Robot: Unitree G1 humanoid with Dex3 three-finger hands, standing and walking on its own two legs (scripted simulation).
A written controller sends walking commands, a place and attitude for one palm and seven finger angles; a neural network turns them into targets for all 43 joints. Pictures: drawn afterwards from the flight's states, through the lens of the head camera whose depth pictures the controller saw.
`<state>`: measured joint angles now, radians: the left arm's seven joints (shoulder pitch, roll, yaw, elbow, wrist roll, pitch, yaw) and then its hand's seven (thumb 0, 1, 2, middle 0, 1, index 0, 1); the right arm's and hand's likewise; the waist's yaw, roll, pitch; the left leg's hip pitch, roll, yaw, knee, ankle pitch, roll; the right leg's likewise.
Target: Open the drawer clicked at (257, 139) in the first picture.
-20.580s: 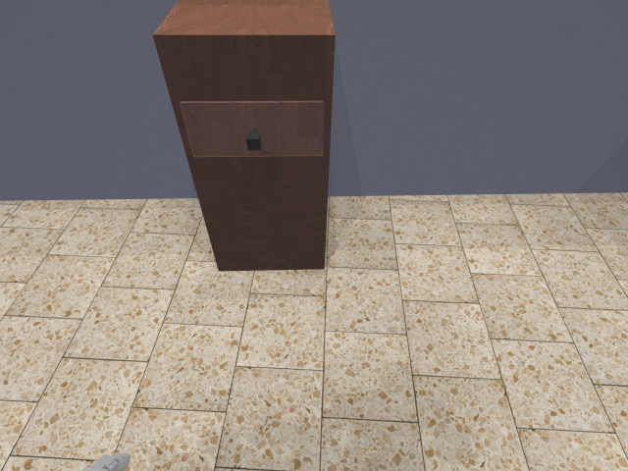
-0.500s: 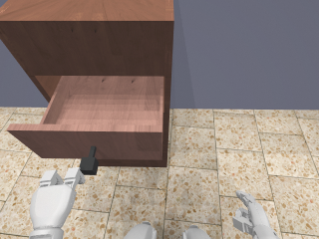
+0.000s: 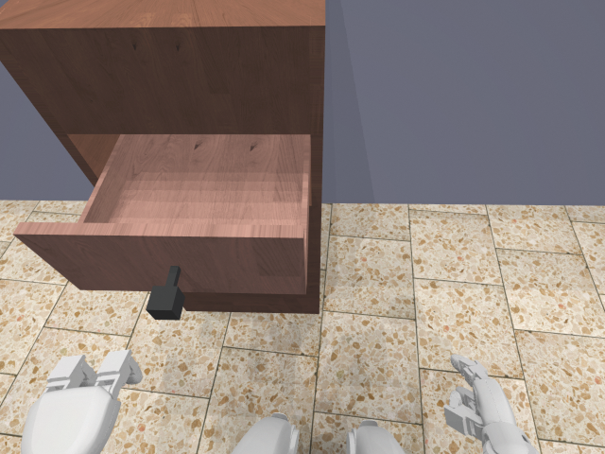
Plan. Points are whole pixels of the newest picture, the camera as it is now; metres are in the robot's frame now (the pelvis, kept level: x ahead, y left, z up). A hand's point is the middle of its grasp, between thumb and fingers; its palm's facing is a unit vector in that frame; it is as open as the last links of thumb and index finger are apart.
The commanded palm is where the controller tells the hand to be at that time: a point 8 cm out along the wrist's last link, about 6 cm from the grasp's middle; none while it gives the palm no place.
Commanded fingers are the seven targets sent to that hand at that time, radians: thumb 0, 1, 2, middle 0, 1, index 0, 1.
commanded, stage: pull the drawer open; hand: left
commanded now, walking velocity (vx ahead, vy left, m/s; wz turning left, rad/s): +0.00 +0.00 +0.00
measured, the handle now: (169, 291) +0.32 +0.24 -0.01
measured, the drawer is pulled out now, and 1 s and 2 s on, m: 0.19 0.19 0.19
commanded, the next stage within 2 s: open the thumb to release the handle in 0.48 s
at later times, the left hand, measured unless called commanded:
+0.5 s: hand (88, 431) +0.14 +0.28 -0.02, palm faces -0.04 -0.04 -1.00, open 4.8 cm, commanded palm +0.11 +0.27 +0.03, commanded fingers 0.00 0.90 0.90 -0.40 -1.35 -0.40 -1.35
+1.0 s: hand (86, 428) +0.14 +0.28 -0.02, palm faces -0.09 -0.05 -0.99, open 10.5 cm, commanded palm +0.12 +0.28 +0.03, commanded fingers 0.00 -0.50 0.30 -0.30 -1.20 -0.30 -1.20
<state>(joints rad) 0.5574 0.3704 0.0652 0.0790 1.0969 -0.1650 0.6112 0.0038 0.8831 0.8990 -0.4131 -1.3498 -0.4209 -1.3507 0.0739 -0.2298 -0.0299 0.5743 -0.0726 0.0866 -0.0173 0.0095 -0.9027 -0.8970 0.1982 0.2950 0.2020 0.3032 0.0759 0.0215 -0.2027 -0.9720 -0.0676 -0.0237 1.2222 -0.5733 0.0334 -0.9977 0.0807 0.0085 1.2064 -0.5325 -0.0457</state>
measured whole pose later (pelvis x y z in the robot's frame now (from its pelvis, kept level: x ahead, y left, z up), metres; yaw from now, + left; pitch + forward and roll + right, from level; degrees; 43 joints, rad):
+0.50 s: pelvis +0.00 +0.00 -0.01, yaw +0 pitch +19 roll -1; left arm 0.59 0.38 0.09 0.01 1.05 -0.14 0.60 0.00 0.88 0.90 -0.41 -1.35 -0.42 -1.35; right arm 0.07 -0.21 -0.02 0.57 -0.06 0.10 -0.02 0.01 -0.90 -0.90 0.20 0.30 0.20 0.30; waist 0.08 0.04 -0.21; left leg -1.02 -0.07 -0.03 1.27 -0.59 0.03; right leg -1.04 0.08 -0.01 1.25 -0.54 -0.05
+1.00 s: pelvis +0.01 +0.01 +0.00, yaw +0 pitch +20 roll -1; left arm 0.61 0.39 0.09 0.03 1.06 -0.16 0.60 0.00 0.01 0.52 -0.35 -1.26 -0.36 -1.26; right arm 0.08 -0.22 -0.02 0.56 -0.06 0.11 -0.02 0.01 -0.90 -0.90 0.20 0.30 0.20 0.30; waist 0.08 0.03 -0.21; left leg -0.99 -0.07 -0.02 1.24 -0.59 0.04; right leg -1.02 0.08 0.01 1.21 -0.54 -0.04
